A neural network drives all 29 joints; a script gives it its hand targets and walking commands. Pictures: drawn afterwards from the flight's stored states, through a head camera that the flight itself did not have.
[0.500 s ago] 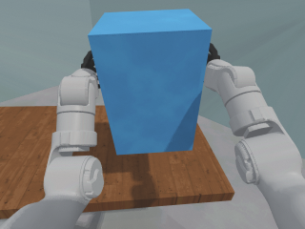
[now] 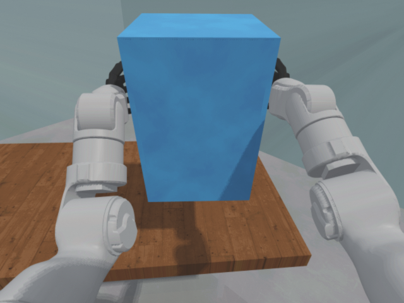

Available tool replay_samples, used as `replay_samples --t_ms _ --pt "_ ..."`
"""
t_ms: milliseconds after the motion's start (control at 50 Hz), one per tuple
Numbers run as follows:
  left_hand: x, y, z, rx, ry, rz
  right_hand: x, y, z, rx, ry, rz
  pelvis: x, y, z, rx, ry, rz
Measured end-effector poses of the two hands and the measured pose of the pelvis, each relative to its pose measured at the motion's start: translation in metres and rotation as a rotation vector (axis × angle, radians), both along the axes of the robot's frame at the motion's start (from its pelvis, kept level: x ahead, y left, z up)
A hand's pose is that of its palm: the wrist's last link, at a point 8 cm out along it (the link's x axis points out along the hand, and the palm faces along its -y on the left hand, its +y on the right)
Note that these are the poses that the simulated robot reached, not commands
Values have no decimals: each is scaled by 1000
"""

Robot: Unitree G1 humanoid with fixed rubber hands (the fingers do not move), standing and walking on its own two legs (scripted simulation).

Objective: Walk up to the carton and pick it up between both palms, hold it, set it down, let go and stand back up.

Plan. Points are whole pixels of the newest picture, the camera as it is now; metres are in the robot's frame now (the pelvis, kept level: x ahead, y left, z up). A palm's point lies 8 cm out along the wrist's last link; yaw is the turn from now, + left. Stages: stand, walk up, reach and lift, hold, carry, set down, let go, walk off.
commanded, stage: hold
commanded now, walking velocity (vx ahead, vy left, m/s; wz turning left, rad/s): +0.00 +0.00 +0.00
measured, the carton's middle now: (198, 111) +0.37 +0.01 +0.29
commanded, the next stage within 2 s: none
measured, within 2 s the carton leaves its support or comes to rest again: neither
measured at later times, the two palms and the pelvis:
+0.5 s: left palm (112, 98) +0.36 +0.17 +0.32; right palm (274, 90) +0.37 -0.12 +0.33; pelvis +0.00 +0.00 +0.00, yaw +0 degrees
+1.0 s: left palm (113, 94) +0.36 +0.16 +0.32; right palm (277, 93) +0.37 -0.13 +0.33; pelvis +0.00 +0.00 +0.00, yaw +0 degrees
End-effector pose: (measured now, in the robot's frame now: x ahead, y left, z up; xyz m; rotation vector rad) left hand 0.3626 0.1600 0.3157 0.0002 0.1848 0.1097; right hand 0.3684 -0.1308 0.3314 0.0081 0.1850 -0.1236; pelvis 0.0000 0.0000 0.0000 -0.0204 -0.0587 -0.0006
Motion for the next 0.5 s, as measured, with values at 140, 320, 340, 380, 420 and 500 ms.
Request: replay_samples --t_ms 140,320,340,380,420,500 --pt "-2 4 0 0 -19 5 -1 4 1 5 -16 5 -1 2 0 -3 8 1" --pt "-1 6 1 -2 -11 7 1 7 2 18 -4 3 -2 3 0 -3 13 2" --pt "0 7 1 0 -11 7 1 7 2 18 -5 3 -2 3 0 -3 14 2" --pt "0 7 2 2 -16 7 1 7 3 17 -8 4 -2 3 0 -4 14 1" --pt "-1 7 3 4 -22 7 1 7 4 14 -14 5 -1 3 0 -5 14 1" --pt "-1 6 2 -2 -21 6 0 7 3 10 -11 2 -1 4 0 -5 10 -1"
